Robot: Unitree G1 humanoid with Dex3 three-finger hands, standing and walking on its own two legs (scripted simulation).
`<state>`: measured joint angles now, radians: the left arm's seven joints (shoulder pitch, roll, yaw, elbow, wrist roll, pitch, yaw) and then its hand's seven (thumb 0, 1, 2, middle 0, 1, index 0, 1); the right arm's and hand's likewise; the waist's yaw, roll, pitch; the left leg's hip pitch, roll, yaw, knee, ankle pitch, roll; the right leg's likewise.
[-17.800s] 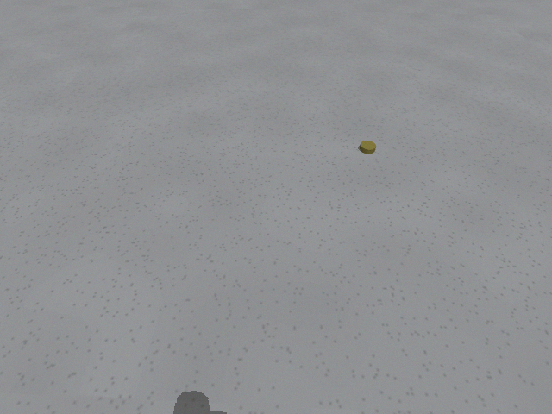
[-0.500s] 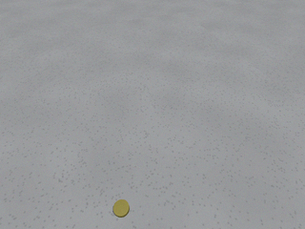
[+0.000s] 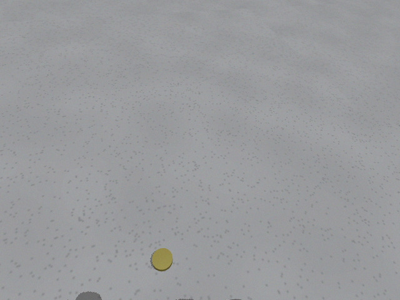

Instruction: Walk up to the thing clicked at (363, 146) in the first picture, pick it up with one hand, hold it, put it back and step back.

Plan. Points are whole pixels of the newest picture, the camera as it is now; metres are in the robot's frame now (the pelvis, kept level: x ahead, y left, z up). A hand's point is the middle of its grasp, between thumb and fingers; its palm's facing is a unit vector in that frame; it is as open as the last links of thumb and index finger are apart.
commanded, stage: walk up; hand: left
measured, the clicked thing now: (162, 259) +0.41 +0.11 -0.75
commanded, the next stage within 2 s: none
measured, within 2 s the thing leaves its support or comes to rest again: neither
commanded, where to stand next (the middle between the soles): +0.06 -0.05 m, yaw -3 degrees
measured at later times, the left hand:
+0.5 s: hand out of the picture +0.14 +0.17 -0.14, palm faces -0.11 -0.93 -0.36, open 7.4 cm
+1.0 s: hand out of the picture +0.04 +0.20 -0.15, palm faces +0.03 -0.94 -0.35, open 7.4 cm
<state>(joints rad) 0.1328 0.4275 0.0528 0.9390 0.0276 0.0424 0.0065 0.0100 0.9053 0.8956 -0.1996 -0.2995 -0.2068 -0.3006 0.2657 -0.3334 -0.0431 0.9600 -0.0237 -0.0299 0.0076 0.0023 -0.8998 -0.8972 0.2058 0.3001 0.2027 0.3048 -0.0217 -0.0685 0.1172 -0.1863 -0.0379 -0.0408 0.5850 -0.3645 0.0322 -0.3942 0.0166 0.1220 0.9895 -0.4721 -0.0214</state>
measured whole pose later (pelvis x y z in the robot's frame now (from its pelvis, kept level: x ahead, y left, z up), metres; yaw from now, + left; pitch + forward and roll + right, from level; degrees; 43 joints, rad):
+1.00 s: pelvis -0.03 -0.06 +0.00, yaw +2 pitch -3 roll -1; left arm 0.18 0.38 0.05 0.95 0.01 0.03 -0.01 0.01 0.90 0.90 -0.20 -0.30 -0.21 -0.30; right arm 0.24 -0.38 -0.03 0.95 -0.03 0.01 0.00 0.00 -0.90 -0.90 0.20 0.30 0.20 0.30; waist 0.00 -0.01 0.10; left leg -0.22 -0.03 -0.05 0.61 -0.34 0.03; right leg -0.34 0.02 -0.01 0.67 -0.37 -0.03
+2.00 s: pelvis +0.05 -0.05 +0.01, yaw -4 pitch -3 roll +0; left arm 0.24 0.36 0.01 0.92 0.02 -0.02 0.03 0.01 0.90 0.90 -0.20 -0.30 -0.21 -0.30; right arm 0.20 -0.41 -0.06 0.91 0.01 0.03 0.00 0.00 -0.90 -0.90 0.20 0.30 0.20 0.30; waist 0.00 0.06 0.17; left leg -0.41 -0.01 -0.10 0.88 -0.42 -0.01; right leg -0.16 -0.01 0.01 0.52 -0.29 -0.01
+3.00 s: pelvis +0.00 -0.01 +0.00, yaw -2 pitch -4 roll -1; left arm 0.35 0.43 0.05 0.89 0.01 0.01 -0.03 0.01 0.90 0.90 -0.20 -0.30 -0.21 -0.30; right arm 0.30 -0.38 -0.06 0.85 -0.01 -0.07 0.03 0.00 -0.90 -0.90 0.21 0.30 0.20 0.30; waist 0.00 -0.03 0.09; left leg -0.22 -0.03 0.00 0.56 -0.26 0.04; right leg -0.35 -0.02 0.08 1.07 -0.44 -0.05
